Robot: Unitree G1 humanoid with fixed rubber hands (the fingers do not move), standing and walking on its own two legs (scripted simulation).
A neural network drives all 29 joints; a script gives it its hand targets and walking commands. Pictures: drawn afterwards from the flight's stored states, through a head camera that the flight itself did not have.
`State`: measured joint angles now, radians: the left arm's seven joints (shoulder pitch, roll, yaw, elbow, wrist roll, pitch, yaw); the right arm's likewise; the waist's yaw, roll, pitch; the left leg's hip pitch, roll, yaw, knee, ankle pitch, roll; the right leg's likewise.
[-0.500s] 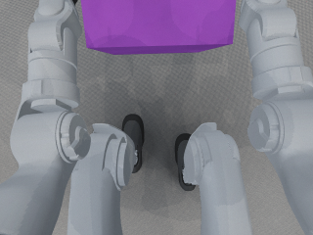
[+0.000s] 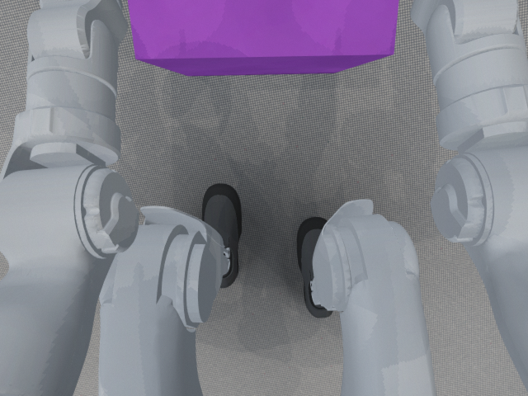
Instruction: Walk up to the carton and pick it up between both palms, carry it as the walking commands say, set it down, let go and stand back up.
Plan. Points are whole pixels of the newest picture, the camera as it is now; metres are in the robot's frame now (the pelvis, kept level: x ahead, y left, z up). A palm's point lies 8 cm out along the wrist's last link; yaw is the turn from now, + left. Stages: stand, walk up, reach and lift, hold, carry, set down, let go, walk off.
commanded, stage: set down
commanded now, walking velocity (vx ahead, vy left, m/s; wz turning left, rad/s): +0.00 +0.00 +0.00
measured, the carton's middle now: out of the picture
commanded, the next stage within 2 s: none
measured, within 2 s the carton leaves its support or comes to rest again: rests again in 0.08 s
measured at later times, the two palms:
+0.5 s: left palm out of the picture +0.56 +0.20 -0.17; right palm out of the picture +0.58 -0.14 -0.17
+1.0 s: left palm out of the picture +0.56 +0.21 -0.17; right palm out of the picture +0.58 -0.14 -0.17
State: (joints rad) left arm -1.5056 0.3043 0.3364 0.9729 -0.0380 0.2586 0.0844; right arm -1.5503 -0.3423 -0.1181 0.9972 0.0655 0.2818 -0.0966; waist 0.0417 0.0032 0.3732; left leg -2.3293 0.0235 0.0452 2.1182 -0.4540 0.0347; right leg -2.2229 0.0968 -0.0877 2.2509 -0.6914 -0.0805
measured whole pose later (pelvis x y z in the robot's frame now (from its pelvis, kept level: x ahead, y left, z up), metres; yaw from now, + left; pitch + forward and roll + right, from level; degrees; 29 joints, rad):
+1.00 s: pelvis -0.01 +0.00 -0.01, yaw +1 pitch +32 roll +1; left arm -1.58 0.37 0.36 1.07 -0.05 0.22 0.01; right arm -1.62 -0.32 -0.25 0.99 -0.05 0.25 0.03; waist 0.02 0.03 0.52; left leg -2.27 0.02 0.07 2.16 -0.45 0.05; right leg -2.16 0.08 -0.08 2.31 -0.71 -0.07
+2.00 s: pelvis -0.01 +0.00 -0.01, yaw +0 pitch +32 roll +2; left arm -1.59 0.43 0.25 1.16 -0.18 0.11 0.09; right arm -1.67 -0.50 -0.03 1.15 0.19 0.16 -0.05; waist 0.04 -0.01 0.52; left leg -2.27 0.03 0.07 2.17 -0.46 0.05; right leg -2.17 0.09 -0.07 2.31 -0.70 -0.07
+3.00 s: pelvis +0.03 +0.01 +0.24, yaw +1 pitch +46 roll +0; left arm -1.27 0.35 0.31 0.88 -0.07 0.25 0.03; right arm -1.35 -0.46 -0.22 0.97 0.07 0.25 0.06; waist 0.04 0.00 0.02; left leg -1.76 -0.03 0.01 1.25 -0.29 0.02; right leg -1.68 0.09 -0.01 1.35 -0.47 -0.04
